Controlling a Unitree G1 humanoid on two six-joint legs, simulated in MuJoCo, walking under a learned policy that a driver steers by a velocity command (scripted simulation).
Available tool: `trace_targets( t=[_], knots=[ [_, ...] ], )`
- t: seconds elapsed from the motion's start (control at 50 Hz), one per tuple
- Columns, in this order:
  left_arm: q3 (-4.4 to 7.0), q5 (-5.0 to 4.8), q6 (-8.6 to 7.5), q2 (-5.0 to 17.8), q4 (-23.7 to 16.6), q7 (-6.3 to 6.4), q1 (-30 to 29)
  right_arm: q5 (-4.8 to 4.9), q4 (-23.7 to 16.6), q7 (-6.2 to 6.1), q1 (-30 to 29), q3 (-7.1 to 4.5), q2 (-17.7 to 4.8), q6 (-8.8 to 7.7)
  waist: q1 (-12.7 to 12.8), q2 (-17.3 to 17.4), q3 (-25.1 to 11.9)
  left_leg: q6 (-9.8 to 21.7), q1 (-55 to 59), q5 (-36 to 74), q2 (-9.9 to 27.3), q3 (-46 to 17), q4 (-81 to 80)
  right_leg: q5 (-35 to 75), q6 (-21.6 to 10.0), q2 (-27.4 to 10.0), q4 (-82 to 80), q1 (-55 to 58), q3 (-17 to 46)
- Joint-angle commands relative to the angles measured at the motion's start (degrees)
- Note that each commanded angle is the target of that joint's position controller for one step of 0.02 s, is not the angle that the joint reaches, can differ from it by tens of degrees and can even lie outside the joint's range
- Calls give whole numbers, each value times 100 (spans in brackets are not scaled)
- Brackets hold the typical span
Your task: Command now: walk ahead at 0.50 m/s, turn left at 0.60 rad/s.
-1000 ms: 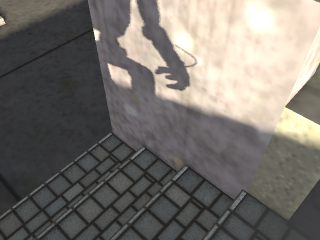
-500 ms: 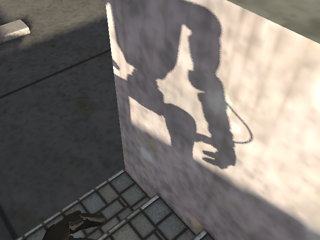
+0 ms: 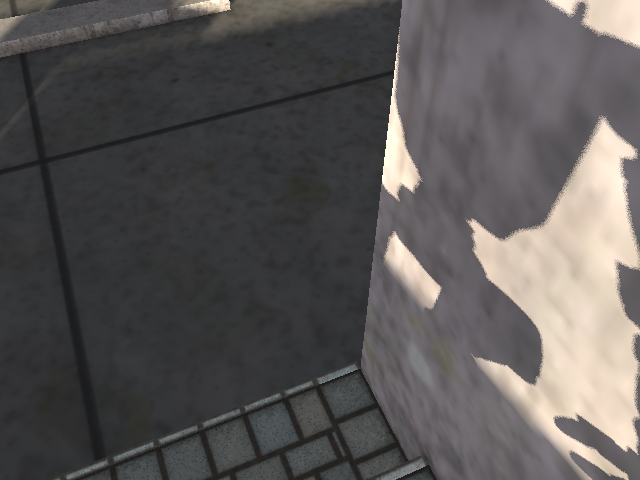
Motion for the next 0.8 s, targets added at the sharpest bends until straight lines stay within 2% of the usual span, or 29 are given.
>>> trace_targets(
  t=[0.02, 0.06, 0.08, 0.1, 0.12, 0.14, 0.18, 0.22, 0.24, 0.26, 0.28, 0.3, 0.32, 0.34, 0.38, 0.4, 0.44, 0.46, 0.48, 0.5, 0.54, 0.56, 0.6, 0.66, 0.7, 0.72, 0.76, 0.78, 0.8],
  knots=[
    [-148, 99, 162, -85, -305, -35, 236, 70, -687, 62, -972, 62, -503, -24, 781, -155, -324, 1295, -872, 3156, 1875, -3236, -1867, 549, 75, -461, -1606, -8, -159],
    [-237, 284, 100, -118, -346, -143, 29, -24, -627, 23, -740, 106, -623, -75, 618, -151, -277, 1021, -1594, 2636, 1402, -2760, -1170, 1585, -229, -279, -1570, 934, -484],
    [-306, 370, 105, -70, -429, -162, -466, -143, -400, -102, -358, 180, -345, -116, 150, -117, -302, 774, -609, 1413, 1273, -2779, -736, 2390, -111, -406, -2516, 357, 20],
    [-299, 466, 127, -57, -586, -194, -920, 1, -185, -229, 369, 218, -209, -114, -297, 98, -196, 804, 591, 844, 1081, -2790, -296, 2667, -124, -274, -3408, -507, -103],
    [-293, 392, 141, -82, -739, -185, -1295, 62, 134, -289, 876, 207, -226, -114, -569, 328, -41, 868, 1213, 1029, 1030, -3059, 39, 2471, -142, -119, -3811, -1015, -252],
    [-373, 282, 225, -92, -630, -240, -1241, 140, 109, -351, 771, 240, -66, -51, -733, -64, 180, 648, 848, -40, 720, -2623, 138, 3550, -175, -130, -5927, -272, -267],
    [-381, 75, 312, -278, -1020, -300, -1276, -109, 466, -30, 850, 133, -724, 68, -436, 697, 292, 957, -1222, -305, 749, -3004, -405, 3804, -198, 399, -5539, 2255, -899],
    [-328, 140, 247, -210, -838, -259, -687, -9, 457, 3, 547, 103, -709, 56, 55, 254, 570, 665, -1602, -321, 559, -2942, 383, 3784, -358, 356, -6053, 3497, -1026],
    [-139, 152, 156, 110, -675, -208, 269, -55, 475, 57, 573, 107, -646, -5, 522, 125, 145, 336, -1821, 282, 288, -2691, 1339, 3521, -567, 375, -5784, 4943, -1310],
    [86, 190, 100, 562, -247, -205, 1808, -180, 372, 216, 269, 96, -506, -67, 1181, -270, -365, -207, -2355, 1762, 176, -2397, 3145, 3553, -1302, -316, -5301, 6128, -501],
    [270, 199, 139, 966, -132, -338, 2358, -85, 559, 206, 1561, 208, 349, -88, 591, -1608, -2122, -763, -3123, -1305, -210, -1256, 6145, 5982, -2643, -1803, -4390, 7498, 647],
    [277, 138, 168, 1046, -27, -488, 2337, -110, 235, 259, 1100, 282, 220, -6, 712, -974, -2154, -820, -4221, -1179, -106, -1138, 7115, 4020, -2817, -2194, -5250, 7378, 2093],
    [281, 17, 210, 947, 50, -547, 1794, -93, 36, 121, 456, 331, 214, 62, 781, -352, -1159, -1134, -5361, -495, 339, -1043, 6975, 913, -2520, -2492, -6215, 6637, 2661],
    [177, -165, 167, 445, -12, -538, 1423, -139, 40, -56, 153, 390, 189, 122, 800, 11, -721, -1231, -5515, 306, 740, -1137, 6488, -1068, -2257, -2308, -6726, 5724, 2500],
    [-27, -142, 86, -431, -19, -395, 717, -40, 215, -176, 613, 413, 171, 327, 83, 267, -379, -1283, -3781, 1287, 1450, -1199, 4546, -43, -2185, -2256, -6920, 3130, 1492],
    [-24, -168, -1, -513, 149, -260, 697, -27, 196, -145, 669, 446, 308, 416, -64, 147, -214, -1284, -3135, 1597, 1635, -1024, 3594, 33, -1917, -1894, -7100, 2322, 853],
    [122, -139, -58, 62, 264, -76, 855, -47, 160, 54, 351, 316, 143, 500, 272, -298, -98, -1275, -2445, 1750, 1467, -604, 3388, -152, -1737, -1561, -7495, 1757, -64],
    [119, -70, -60, 85, 322, -77, 981, -64, -1, 62, -9, 309, 70, 466, 407, -138, -85, -1286, -2874, 1809, 1570, -874, 3151, -19, -1804, -1798, -7551, 2211, 50],
    [120, 23, -88, 2, 405, -53, 1085, 80, -153, -22, -304, 286, 69, 375, 516, -107, -129, -1293, -3168, 1977, 1726, -982, 3067, 205, -1822, -1928, -7608, 2535, -37],
    [159, 89, -87, 161, 448, -55, 1156, 105, -131, -66, -145, 327, 202, 369, 528, 108, -150, -1280, -3451, 2235, 1752, -1248, 2993, 373, -1929, -2058, -7534, 2920, -51],
    [160, 161, -101, 112, 447, -85, 1060, 98, -118, -113, -309, 248, 97, 318, 530, 27, -171, -1243, -3360, 2231, 1791, -1285, 2872, 402, -1711, -1830, -7639, 3142, -547],
    [96, 36, -111, -64, 418, -94, 1009, -4, -142, -51, -447, 232, 36, 310, 519, 19, -1, -1173, -3318, 2126, 1745, -1054, 2815, 197, -1625, -1758, -7652, 3060, -757],
    [42, 98, -172, -122, 660, 61, 1273, -219, -28, 78, -509, 236, 136, 313, 581, 19, 9, -839, -3434, 2542, 1818, -943, 2517, 38, -1584, -1572, -7334, 3400, -1158],
    [-23, 106, -212, -109, 696, 216, 1475, -152, -229, 114, -1313, 194, 20, 235, 820, -205, 47, -832, -2598, 2869, 1879, -384, 1390, 48, -1414, -1499, -7192, 3509, -1638],
    [59, 171, -143, 259, 596, 171, 1305, -106, -511, 59, -1850, 123, -168, 182, 926, -320, 163, -789, -1549, 1912, 1595, 116, 771, -140, -1271, -1472, -7160, 3355, -1908],
    [161, 234, -113, 609, 547, 128, 1227, -178, -638, -28, -1871, 53, -227, 111, 848, -374, 165, -782, -715, 1481, 1419, 352, 849, 142, -1215, -1551, -6946, 3000, -1995],
    [373, 108, -4, 1201, 530, 97, 494, -117, -618, -123, -1267, -159, -502, -45, 220, -327, -73, -707, 573, 1642, 959, 549, -966, 1546, -1115, -1650, -5627, 3338, -2068],
    [354, 239, 30, 1028, 558, 6, 526, 63, -290, -185, -163, -435, -1019, -204, -239, 192, -463, -480, 2077, 2279, 502, 691, -1370, 2298, -970, -1321, -4124, 2911, -2248],
    [226, 349, -13, 183, 294, 7, 1186, -75, -42, -344, 746, -622, -1694, -231, -15, 1839, -1746, 433, 4365, 4337, 1267, -663, -1222, -87, -501, -528, -2120, 1623, -2303]
  ],
)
